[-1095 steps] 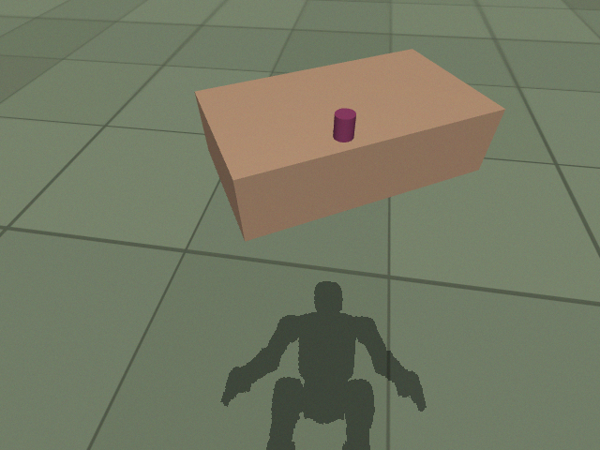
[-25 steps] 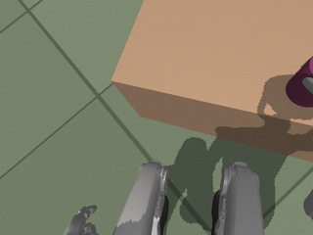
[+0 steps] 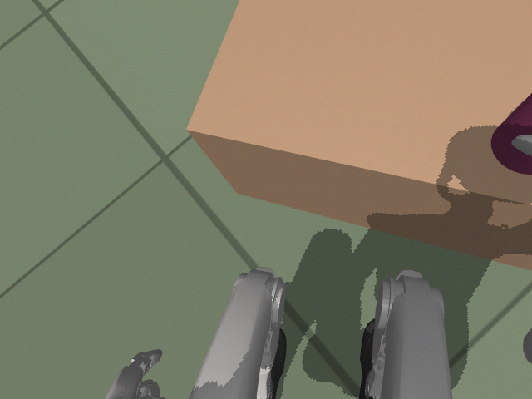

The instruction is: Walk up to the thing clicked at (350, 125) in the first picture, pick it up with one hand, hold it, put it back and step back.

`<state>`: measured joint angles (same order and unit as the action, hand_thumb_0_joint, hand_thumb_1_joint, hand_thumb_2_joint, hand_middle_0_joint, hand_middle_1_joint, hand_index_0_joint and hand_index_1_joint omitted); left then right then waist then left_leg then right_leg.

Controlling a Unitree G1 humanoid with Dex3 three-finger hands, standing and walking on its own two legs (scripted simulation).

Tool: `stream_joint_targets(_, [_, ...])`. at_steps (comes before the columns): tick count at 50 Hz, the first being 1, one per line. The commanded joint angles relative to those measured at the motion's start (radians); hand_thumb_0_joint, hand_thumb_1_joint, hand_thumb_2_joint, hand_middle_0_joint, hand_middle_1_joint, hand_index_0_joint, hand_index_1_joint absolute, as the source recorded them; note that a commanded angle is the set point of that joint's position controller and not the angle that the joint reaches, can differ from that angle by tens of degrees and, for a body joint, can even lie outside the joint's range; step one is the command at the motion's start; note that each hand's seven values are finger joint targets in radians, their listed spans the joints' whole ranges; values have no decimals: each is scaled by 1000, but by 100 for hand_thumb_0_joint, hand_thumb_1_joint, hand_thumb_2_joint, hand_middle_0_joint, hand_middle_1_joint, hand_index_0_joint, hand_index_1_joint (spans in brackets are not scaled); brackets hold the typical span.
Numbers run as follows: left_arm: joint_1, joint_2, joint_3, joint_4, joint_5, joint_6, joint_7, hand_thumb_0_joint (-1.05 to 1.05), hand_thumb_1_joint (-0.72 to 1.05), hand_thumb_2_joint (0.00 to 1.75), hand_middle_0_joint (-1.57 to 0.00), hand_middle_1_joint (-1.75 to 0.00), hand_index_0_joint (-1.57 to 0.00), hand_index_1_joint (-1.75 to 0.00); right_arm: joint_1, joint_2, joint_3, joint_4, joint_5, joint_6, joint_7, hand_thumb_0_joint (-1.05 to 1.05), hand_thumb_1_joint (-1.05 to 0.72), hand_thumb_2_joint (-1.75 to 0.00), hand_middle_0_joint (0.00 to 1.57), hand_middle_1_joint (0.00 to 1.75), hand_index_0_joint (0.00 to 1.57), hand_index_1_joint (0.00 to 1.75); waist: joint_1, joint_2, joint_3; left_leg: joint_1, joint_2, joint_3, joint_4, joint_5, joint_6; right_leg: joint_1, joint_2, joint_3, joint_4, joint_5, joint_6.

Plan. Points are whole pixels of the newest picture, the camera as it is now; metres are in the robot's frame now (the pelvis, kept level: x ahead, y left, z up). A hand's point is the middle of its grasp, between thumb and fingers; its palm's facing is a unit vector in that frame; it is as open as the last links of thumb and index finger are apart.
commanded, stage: open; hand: right
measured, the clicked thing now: out of the picture +0.50 -0.32 -0.03
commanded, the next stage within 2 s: withdraw in 0.10 s
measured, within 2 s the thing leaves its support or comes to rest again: neither
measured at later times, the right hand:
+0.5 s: hand out of the picture +0.49 -0.35 +0.07, palm faces +0.45 +0.89 -0.02, open 16.6 cm
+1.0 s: hand out of the picture +0.42 -0.40 +0.19, palm faces +0.50 +0.83 -0.26, open 17.3 cm
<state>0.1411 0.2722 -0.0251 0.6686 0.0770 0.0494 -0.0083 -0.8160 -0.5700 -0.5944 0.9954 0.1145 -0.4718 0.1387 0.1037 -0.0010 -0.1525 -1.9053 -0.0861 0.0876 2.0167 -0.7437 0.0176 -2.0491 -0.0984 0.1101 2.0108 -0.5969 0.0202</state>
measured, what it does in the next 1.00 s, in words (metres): rises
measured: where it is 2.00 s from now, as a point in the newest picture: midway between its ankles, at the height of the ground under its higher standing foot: (317, 387)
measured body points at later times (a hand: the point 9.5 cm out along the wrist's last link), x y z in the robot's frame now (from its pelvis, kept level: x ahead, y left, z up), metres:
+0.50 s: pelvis +0.01 +0.00 +0.03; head +0.21 -0.05 +0.42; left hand +0.12 +0.27 -0.10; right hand +0.46 -0.39 +0.07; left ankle +0.06 +0.11 -0.41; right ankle +0.09 -0.14 -0.41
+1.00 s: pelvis +0.04 -0.02 +0.20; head +0.17 -0.07 +0.62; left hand +0.14 +0.24 +0.09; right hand +0.39 -0.45 +0.20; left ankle +0.06 +0.11 -0.41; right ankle +0.09 -0.14 -0.41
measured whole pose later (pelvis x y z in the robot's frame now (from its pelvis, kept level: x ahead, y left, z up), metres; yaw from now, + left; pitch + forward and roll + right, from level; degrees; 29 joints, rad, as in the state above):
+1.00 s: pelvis +0.04 -0.02 +0.20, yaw -4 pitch +25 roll +6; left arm 0.25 0.25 -0.05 0.63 -0.02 0.08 0.05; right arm -0.53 -0.64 -0.51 0.91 0.01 -0.11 0.01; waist 0.12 -0.02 -0.15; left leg -1.14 -0.08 0.07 1.28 -0.57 0.00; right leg -1.29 -0.09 0.08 1.35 -0.49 0.01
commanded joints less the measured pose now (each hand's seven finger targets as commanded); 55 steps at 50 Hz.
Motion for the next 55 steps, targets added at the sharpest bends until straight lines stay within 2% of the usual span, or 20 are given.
stream_joint_targets(1, [156,217,83,-34,-4,-10,15,0,90,91,-20,-31,-20,-31,-325,-260,-3,-210,19,-62,1,0,47,-25,53,41,54,41,-2,-191,-649,213,-10,3,-276,222,26,587,14,-20,-191,116,-48])
stream_joint_targets(6, [155,210,81,-41,-4,-12,16,0,90,91,-20,-31,-20,-31,-282,-289,-32,-224,14,-73,-10,0,45,-19,39,30,40,30,-21,-168,-638,235,-8,-2,-276,227,25,570,13,-24,-197,113,-50])
stream_joint_targets(11, [150,214,86,-33,-4,-15,16,0,91,90,-20,-30,-19,-30,-290,-244,-1,-213,21,-68,-2,0,39,-25,28,27,28,27,-7,-190,-645,211,-10,-2,-273,231,27,595,12,-22,-191,125,-49])
stream_joint_targets(18, [172,226,97,-49,-10,-4,23,0,91,90,-19,-30,-19,-30,-328,-373,-66,-365,23,-49,-4,0,45,-9,9,9,9,9,-38,-222,-810,376,-9,-20,-314,340,17,713,8,-32,-208,248,-49])
stream_joint_targets(19, [171,231,97,-50,-16,2,26,0,91,90,-19,-30,-19,-30,-339,-431,-103,-384,24,-42,-9,0,46,-8,9,8,9,8,-56,-235,-818,383,-11,-25,-327,330,18,728,9,-34,-224,246,-48])
stream_joint_targets(24, [169,222,89,-72,-40,14,45,0,91,89,-19,-29,-19,-30,-330,-482,-114,-362,21,21,-1,0,54,-6,7,7,7,7,-41,-204,-747,456,-12,-45,-440,269,12,723,9,-43,-320,157,-49])
stream_joint_targets(26, [167,204,72,-72,-49,9,50,0,91,89,-19,-30,-19,-30,-248,-425,-83,-245,19,52,16,0,53,-4,6,5,6,5,-14,-147,-668,476,-10,-39,-474,262,7,706,11,-39,-352,136,-51])
stream_joint_targets(31, [180,228,81,-48,-62,-12,59,0,92,88,-20,-30,-20,-30,-258,-402,-50,-193,40,84,69,0,53,-4,5,5,6,5,14,-167,-556,447,-5,-29,-529,255,14,774,11,-24,-418,144,-53])
stream_joint_targets(33, [170,211,69,-59,-71,-25,52,0,92,88,-20,-31,-21,-30,-177,-304,-3,-112,52,98,97,0,52,-5,5,5,6,5,29,-127,-485,454,-1,-21,-557,257,12,772,13,-16,-450,140,-55])
stream_joint_targets(35, [176,221,77,-62,-74,-32,49,0,90,88,-20,-30,-20,-29,-172,-282,14,-135,64,102,112,0,46,-8,4,6,6,6,20,-136,-492,453,1,-24,-572,278,14,821,11,-13,-467,179,-56])
stream_joint_targets(36, [187,199,59,-80,-88,-6,40,0,88,90,-21,-30,-20,-30,-72,-448,17,4,-82,191,52,0,40,-9,5,6,6,6,-29,-157,-525,534,-6,-44,-650,294,14,947,11,-29,-547,220,-52])
stream_joint_targets(37, [200,200,62,-103,-94,6,34,0,88,90,-20,-30,-20,-31,-155,-388,39,-120,-61,216,18,0,46,-8,5,6,6,6,3,-165,-561,574,-4,-38,-671,331,11,986,8,-20,-562,247,-51])
stream_joint_targets(38, [206,205,68,-104,-99,12,32,0,87,91,-20,-30,-20,-30,-205,-393,58,-209,-65,225,-1,0,47,-8,5,6,6,6,-9,-198,-612,614,-3,-39,-690,351,11,1054,7,-19,-592,273,-47])
stream_joint_targets(41, [221,214,73,-123,-110,30,30,0,87,92,-20,-29,-19,-30,-177,-607,-25,-379,-115,255,-73,0,46,-8,5,6,6,6,-76,-292,-798,782,4,-41,-749,469,5,1277,16,-30,-655,444,-38])
stream_joint_targets(45, [223,184,61,-114,-114,37,57,0,97,92,-20,-31,-20,-31,-39,-560,11,-376,-134,300,-181,0,47,0,8,3,6,3,-51,-268,-686,903,5,-44,-869,519,-2,1362,25,-47,-769,468,-39])
stream_joint_targets(46, [233,178,51,-94,-95,31,71,0,90,90,-20,-29,-20,-30,-44,-485,0,-374,-93,304,-165,0,53,-7,6,6,6,6,-24,-252,-576,915,6,-31,-891,508,6,1284,35,-40,-790,425,-46])
stream_joint_targets(49, [223,169,44,-48,-92,7,89,0,90,90,-20,-29,-20,-30,62,-433,28,-219,-83,296,-140,0,51,-8,6,6,6,6,-2,-194,-345,930,7,-32,-981,449,9,1233,35,-50,-875,331,-50])
stream_joint_targets(52, [200,185,51,-91,-95,-12,93,0,90,90,-20,-29,-20,-30,153,-371,76,-190,-86,305,-92,0,42,-13,7,8,7,8,-16,-199,-274,972,15,-30,-1056,380,17,1314,24,-35,-989,267,-42])
stream_joint_targets(54, [216,177,57,-97,-99,-30,92,0,90,90,-20,-29,-20,-30,312,-198,168,-106,-69,347,-38,0,35,-17,7,9,7,9,10,-159,-197,995,11,-13,-1111,375,17,1360,27,-32,-1053,267,-40])
stream_joint_targets(55, [206,179,60,-126,-104,-40,91,0,90,90,-20,-29,-20,-30,361,-181,189,-161,-57,365,-12,0,33,-18,8,9,8,9,-8,-182,-225,1029,11,-12,-1117,391,21,1395,28,-27,-1077,290,-37])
